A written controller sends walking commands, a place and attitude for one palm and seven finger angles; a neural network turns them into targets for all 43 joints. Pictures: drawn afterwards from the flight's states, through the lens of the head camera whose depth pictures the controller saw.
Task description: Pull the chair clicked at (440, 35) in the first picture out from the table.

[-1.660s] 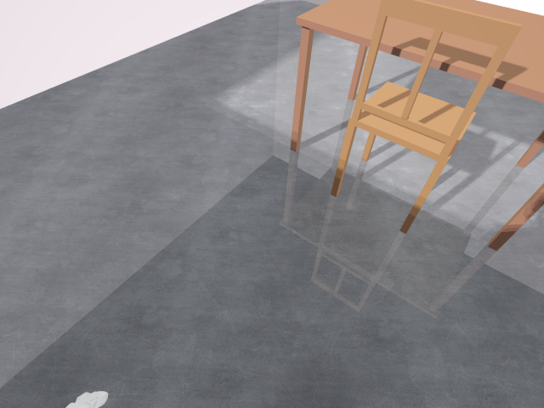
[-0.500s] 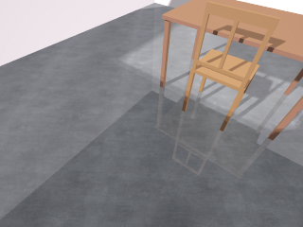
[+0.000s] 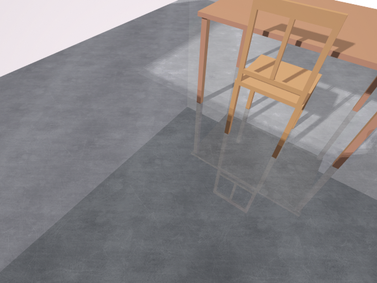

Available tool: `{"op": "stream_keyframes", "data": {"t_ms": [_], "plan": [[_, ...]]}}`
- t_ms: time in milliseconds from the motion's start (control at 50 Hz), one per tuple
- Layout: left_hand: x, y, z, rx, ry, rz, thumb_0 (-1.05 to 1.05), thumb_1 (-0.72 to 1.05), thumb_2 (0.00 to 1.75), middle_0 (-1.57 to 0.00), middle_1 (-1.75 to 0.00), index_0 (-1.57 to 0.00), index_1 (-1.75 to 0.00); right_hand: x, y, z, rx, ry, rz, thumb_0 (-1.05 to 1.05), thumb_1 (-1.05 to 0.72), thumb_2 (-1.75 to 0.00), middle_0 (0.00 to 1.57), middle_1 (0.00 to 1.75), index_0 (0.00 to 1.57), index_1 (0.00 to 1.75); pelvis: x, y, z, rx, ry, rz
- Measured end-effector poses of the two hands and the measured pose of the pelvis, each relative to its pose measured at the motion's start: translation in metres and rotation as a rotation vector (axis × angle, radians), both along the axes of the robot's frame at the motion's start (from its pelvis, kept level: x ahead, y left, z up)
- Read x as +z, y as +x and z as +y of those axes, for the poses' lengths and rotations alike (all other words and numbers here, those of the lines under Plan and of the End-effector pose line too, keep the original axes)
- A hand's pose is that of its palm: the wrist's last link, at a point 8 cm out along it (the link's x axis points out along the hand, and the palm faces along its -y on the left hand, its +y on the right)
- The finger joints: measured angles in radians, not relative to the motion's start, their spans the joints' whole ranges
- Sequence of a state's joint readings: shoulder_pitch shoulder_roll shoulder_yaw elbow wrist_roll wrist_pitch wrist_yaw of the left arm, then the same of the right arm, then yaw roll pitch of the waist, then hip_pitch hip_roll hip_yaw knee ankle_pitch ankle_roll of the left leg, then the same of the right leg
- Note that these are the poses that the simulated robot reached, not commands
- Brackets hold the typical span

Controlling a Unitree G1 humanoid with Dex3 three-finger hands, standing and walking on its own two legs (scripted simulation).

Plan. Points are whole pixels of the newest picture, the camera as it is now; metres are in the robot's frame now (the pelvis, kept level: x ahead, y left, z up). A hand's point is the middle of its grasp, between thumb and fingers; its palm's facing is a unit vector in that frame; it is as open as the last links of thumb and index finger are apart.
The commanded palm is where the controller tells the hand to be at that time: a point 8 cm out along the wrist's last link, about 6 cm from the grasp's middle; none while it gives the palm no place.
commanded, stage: walk to a spot facing it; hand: left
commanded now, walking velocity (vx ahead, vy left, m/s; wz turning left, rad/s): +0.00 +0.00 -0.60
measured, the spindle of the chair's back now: (281, 51) +1.16 -0.38 -0.07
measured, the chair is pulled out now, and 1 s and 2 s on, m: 0.00 0.00 0.00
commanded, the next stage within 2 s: none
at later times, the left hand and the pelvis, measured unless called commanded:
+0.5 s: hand out of the picture +0.06 +0.14 -0.16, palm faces -0.19 -0.95 -0.24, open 7.4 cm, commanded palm none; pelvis -0.01 -0.05 +0.00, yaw -15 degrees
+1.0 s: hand (128, 244) +0.25 +0.18 -0.19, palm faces -0.45 -0.87 -0.18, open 7.4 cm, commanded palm none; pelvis +0.14 +0.00 -0.01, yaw -33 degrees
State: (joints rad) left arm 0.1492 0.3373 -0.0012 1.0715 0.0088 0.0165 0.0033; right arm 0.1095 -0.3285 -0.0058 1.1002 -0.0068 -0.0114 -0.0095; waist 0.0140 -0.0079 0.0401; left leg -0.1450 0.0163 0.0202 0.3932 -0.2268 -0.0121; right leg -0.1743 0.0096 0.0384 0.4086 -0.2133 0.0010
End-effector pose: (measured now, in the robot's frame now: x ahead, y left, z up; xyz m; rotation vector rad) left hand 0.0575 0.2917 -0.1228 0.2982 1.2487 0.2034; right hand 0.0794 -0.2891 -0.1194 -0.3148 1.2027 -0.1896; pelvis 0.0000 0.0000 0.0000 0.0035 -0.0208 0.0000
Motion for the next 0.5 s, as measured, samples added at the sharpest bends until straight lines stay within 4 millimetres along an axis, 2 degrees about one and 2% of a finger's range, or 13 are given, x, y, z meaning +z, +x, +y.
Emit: {"op": "stream_keyframes", "data": {"t_ms": [80,180,300,420,500], "plan": [[-0.007,0.001,-0.01,-0.021,-0.014,0.027,0.01,0.91,0.9,-0.2,-0.3,-0.2,-0.3,-0.007,-0.006,0.007,-0.042,0.02,-0.019,0.01,-0.91,-0.9,0.2,0.3,0.2,0.3,-0.004,-0.002,-0.002,-0.04,0.006,0.005],[-0.018,0.003,-0.032,-0.068,-0.037,0.057,0.01,0.91,0.9,-0.2,-0.3,-0.2,-0.3,-0.023,-0.026,0.012,-0.11,0.07,-0.025,0.01,-0.9,-0.9,0.2,0.3,0.2,0.3,-0.014,-0.007,-0.01,-0.11,0.033,-0.001],[-0.024,0.007,-0.069,-0.124,-0.04,0.047,0.01,0.91,0.9,-0.2,-0.3,-0.2,-0.3,-0.052,-0.054,-0.001,-0.202,0.13,-0.002,0.01,-0.9,-0.9,0.2,0.3,0.2,0.3,-0.028,-0.012,-0.031,-0.181,0.027,-0.009],[-0.01,0.0,-0.095,-0.132,-0.068,0.062,0.01,0.91,0.9,-0.2,-0.3,-0.2,-0.3,-0.035,-0.071,-0.012,-0.243,0.14,0.022,0.01,-0.91,-0.9,0.2,0.3,0.2,0.3,-0.01,-0.014,-0.042,-0.225,0.031,0.016],[-0.004,0.004,-0.104,-0.167,-0.086,0.077,0.01,0.91,0.9,-0.2,-0.3,-0.2,-0.3,-0.021,-0.074,-0.022,-0.279,0.124,-0.006,0.01,-0.91,-0.9,0.2,0.3,0.2,0.3,-0.001,-0.008,-0.045,-0.269,0.037,0.041]]}}
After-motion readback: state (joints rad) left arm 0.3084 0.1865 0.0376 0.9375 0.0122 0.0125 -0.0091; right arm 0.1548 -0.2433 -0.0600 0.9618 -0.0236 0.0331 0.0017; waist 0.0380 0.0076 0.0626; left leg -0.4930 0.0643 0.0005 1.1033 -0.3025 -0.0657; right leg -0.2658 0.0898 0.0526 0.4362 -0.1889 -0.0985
